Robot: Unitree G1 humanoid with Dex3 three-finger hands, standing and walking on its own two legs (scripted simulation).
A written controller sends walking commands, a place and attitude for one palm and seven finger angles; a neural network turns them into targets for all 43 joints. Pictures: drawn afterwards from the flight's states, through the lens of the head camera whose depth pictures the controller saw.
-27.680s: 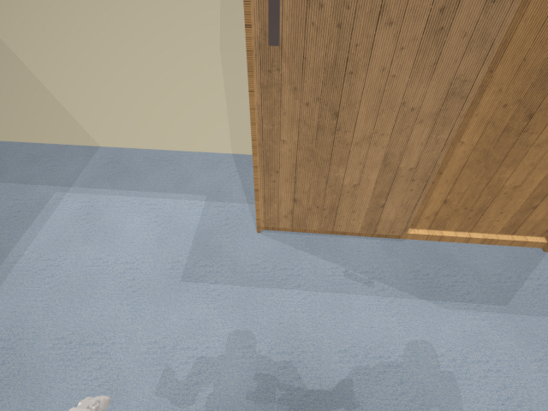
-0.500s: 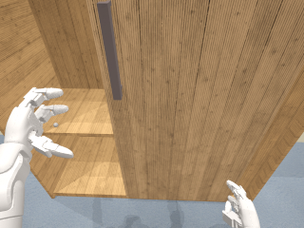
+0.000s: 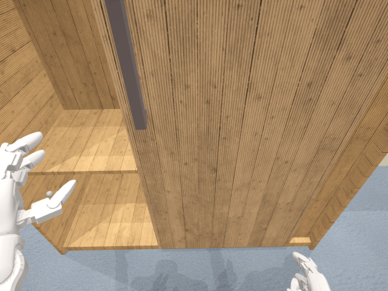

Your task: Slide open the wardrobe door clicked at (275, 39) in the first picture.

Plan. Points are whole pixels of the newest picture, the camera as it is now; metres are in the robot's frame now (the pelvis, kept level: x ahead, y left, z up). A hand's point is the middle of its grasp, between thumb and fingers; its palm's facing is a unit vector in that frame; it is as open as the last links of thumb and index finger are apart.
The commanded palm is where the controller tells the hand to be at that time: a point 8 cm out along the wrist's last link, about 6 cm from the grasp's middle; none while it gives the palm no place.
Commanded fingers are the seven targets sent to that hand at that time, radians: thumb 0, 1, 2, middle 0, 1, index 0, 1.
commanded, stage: draw the hand back to the body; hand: left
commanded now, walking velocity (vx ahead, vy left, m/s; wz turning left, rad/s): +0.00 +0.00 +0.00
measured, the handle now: (132, 68) +0.48 +0.19 +0.26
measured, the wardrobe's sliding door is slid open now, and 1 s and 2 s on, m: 0.50 0.50 0.50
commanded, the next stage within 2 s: step back with the hand held close in 0.52 s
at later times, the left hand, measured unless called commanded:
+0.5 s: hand (47, 202) +0.19 +0.27 +0.16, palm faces +0.49 -0.81 -0.33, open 7.5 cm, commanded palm +0.14 +0.30 +0.17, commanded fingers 0.00 0.90 0.90 -0.20 -0.30 -0.20 -0.30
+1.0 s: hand (41, 209) +0.19 +0.27 +0.15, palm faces +0.37 -0.80 -0.47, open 7.4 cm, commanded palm +0.12 +0.31 +0.17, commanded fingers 0.00 0.90 0.90 -0.20 -0.30 -0.20 -0.30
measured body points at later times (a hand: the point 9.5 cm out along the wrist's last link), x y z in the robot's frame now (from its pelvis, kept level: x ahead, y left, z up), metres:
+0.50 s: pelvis +0.01 +0.00 +0.00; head -0.02 -0.02 +0.45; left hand +0.16 +0.31 +0.18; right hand +0.21 -0.21 -0.08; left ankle +0.03 +0.11 -0.74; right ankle -0.01 -0.13 -0.74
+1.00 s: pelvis -0.02 +0.02 +0.00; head -0.01 +0.01 +0.45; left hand +0.16 +0.31 +0.18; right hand +0.16 -0.23 -0.08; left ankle +0.03 +0.11 -0.74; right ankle -0.01 -0.13 -0.74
